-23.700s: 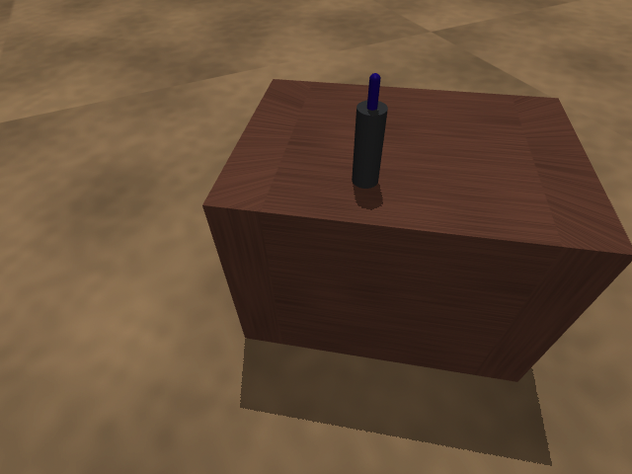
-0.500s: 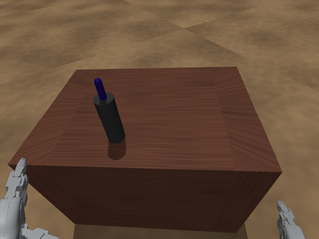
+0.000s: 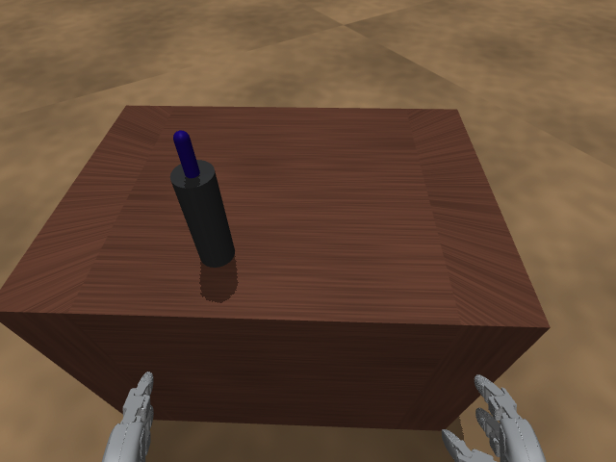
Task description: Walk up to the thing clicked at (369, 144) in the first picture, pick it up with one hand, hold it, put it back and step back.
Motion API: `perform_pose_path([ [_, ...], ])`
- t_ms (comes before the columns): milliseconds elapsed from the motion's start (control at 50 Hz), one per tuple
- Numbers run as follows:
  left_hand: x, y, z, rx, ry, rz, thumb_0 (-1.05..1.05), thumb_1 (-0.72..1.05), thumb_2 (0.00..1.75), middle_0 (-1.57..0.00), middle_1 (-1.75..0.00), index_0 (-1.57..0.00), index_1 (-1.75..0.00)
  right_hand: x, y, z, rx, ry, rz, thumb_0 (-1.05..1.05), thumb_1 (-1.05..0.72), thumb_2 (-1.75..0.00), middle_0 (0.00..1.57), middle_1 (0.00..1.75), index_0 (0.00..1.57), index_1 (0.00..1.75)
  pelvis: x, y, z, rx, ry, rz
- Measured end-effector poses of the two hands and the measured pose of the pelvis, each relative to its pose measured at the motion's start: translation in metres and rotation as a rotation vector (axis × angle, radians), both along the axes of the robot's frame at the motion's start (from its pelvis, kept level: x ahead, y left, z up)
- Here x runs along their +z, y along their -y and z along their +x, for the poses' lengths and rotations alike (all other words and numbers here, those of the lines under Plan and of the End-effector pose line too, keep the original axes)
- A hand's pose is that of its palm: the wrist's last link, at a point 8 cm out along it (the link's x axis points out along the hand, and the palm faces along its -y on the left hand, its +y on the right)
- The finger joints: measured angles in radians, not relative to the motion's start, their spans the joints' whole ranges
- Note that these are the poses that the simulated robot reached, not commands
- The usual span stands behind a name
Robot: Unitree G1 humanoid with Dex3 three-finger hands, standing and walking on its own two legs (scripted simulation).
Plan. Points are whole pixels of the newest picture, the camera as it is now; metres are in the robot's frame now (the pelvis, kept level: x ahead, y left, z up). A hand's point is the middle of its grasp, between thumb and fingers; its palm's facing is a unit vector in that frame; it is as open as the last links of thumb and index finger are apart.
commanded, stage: home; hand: left
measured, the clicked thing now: (201, 202) +0.50 +0.20 +0.05
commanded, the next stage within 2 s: none
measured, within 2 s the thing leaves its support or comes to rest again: neither
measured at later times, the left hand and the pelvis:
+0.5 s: hand (195, 440) +0.19 +0.17 -0.06, palm faces +0.09 -0.97 -0.22, open 17.5 cm; pelvis +0.01 +0.00 -0.01, yaw -1 degrees
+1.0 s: hand (200, 446) +0.18 +0.16 -0.06, palm faces +0.10 -0.97 -0.23, open 17.5 cm; pelvis +0.00 -0.01 -0.01, yaw +0 degrees
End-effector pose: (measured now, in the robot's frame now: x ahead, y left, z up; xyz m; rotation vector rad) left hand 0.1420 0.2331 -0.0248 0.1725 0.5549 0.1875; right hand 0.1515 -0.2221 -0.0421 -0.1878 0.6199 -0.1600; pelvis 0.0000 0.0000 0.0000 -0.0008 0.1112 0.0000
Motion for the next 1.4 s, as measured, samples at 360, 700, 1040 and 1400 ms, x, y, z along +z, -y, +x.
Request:
perform_pose_path([
  [360,-0.010,0.008,0.023,-0.033,-0.053,0.014,-0.01,-0.55,0.05,-0.05,-0.05,-0.05,-0.05,0.000,0.002,0.006,-0.017,-0.024,0.000,0.01,-0.88,-0.89,0.20,0.30,0.20,0.30,-0.005,0.000,0.011,-0.012,-0.025,-0.003],
  [700,-0.013,0.018,0.019,-0.022,-0.051,0.004,-0.01,-0.54,0.06,-0.05,-0.05,-0.05,-0.05,0.002,0.011,0.003,-0.017,-0.032,-0.013,0.01,-0.90,-0.90,0.20,0.30,0.20,0.30,-0.009,0.008,0.009,-0.007,-0.036,0.004],
  [1040,-0.013,0.021,0.014,-0.021,-0.043,0.014,-0.01,-0.54,0.06,-0.05,-0.05,-0.05,-0.05,0.002,0.014,-0.002,-0.026,-0.026,-0.011,0.01,-0.90,-0.90,0.20,0.30,0.20,0.30,-0.012,0.011,0.004,-0.010,-0.039,0.008],
  [1400,-0.012,0.021,0.012,-0.020,-0.028,0.017,-0.01,-0.53,0.07,-0.05,-0.05,-0.06,-0.05,0.001,0.014,-0.005,-0.029,-0.028,-0.013,0.01,-0.90,-0.90,0.20,0.30,0.20,0.30,-0.014,0.010,0.002,-0.010,-0.046,0.008],
])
